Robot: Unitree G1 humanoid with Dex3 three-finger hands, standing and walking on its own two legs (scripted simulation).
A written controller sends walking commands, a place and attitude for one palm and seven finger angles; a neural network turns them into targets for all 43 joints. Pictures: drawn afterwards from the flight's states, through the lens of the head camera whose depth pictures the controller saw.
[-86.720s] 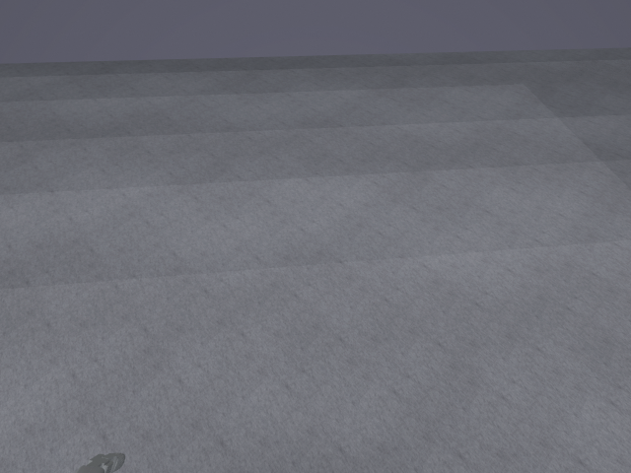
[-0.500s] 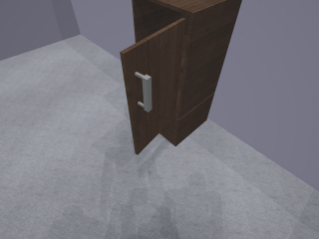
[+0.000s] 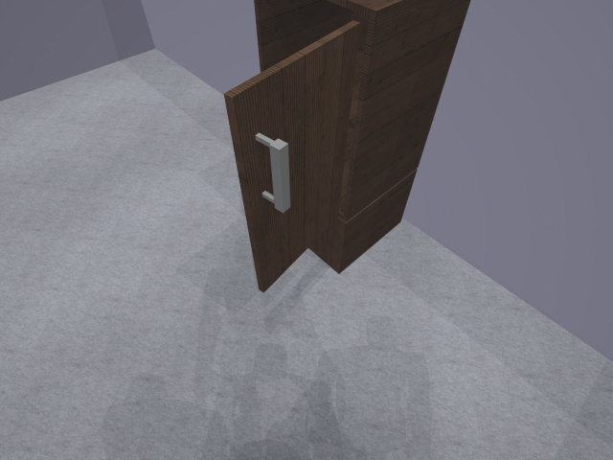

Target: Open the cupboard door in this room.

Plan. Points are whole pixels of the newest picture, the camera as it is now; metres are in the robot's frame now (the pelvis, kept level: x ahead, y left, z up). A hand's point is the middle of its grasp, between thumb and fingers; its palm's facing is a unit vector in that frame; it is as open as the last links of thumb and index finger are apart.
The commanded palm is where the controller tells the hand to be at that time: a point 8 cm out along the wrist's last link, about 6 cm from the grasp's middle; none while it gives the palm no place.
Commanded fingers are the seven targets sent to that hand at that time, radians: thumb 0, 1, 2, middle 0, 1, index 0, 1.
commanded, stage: look to check the result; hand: left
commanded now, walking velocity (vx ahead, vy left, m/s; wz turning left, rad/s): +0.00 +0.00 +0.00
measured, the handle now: (272, 173) +0.60 +0.10 +0.00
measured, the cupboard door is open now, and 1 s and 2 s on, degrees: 98 98 98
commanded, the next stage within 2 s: stand and wait in 0.20 s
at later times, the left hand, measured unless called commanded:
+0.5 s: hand out of the picture +0.02 +0.16 -0.17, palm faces +0.04 -0.98 -0.19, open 7.4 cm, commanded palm none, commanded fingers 0.00 0.90 0.90 -0.20 -0.30 -0.20 -0.30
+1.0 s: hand out of the picture +0.02 +0.16 -0.17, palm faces +0.05 -0.98 -0.19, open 7.4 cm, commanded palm none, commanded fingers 0.00 0.90 0.90 -0.20 -0.30 -0.20 -0.30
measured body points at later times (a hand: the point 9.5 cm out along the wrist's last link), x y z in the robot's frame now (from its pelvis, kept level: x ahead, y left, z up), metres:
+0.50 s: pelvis +0.02 -0.01 +0.00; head +0.04 -0.01 +0.45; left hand +0.02 +0.22 -0.16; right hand +0.02 -0.22 -0.16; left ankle +0.05 +0.13 -0.74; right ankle -0.01 -0.11 -0.74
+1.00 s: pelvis +0.03 -0.01 +0.00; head +0.05 -0.01 +0.45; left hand +0.02 +0.21 -0.16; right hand +0.03 -0.23 -0.16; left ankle +0.05 +0.13 -0.74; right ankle -0.01 -0.11 -0.74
